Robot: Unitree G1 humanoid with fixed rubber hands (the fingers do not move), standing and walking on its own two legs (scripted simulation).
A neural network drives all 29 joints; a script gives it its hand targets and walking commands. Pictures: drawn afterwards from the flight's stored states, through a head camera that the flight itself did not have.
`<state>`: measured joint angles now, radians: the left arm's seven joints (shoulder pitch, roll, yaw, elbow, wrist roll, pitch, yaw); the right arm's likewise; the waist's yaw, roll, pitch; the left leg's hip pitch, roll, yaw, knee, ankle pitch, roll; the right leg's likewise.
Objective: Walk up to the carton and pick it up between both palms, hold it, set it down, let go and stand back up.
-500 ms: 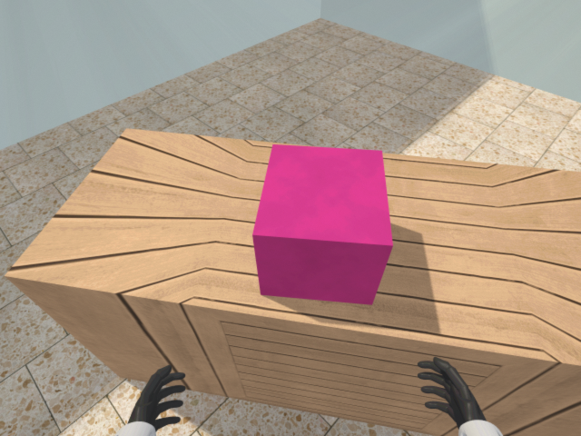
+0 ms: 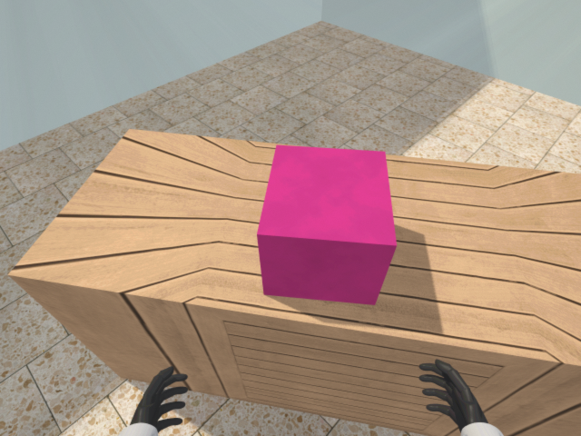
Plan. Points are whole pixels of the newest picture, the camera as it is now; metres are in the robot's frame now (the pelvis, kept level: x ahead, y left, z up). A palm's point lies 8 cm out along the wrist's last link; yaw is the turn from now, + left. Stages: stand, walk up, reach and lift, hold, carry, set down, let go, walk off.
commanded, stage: let go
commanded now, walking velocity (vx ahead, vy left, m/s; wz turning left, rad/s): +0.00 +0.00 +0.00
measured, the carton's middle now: (324, 223) +0.49 -0.05 -0.04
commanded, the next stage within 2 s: stand in 0.20 s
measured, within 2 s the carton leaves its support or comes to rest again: neither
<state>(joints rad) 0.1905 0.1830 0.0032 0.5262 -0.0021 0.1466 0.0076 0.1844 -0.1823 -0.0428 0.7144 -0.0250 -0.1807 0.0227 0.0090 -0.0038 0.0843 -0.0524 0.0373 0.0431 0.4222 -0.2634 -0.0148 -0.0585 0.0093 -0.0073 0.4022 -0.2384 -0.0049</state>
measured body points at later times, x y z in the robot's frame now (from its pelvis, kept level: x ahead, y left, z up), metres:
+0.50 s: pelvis +0.00 +0.00 -0.01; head +0.01 +0.00 +0.44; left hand +0.11 +0.23 -0.12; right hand +0.09 -0.24 -0.14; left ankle -0.01 +0.12 -0.74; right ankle -0.01 -0.12 -0.74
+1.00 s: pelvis +0.02 +0.02 +0.00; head +0.02 +0.02 +0.45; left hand +0.06 +0.25 -0.15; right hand +0.03 -0.22 -0.15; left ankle -0.01 +0.12 -0.74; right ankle -0.01 -0.12 -0.74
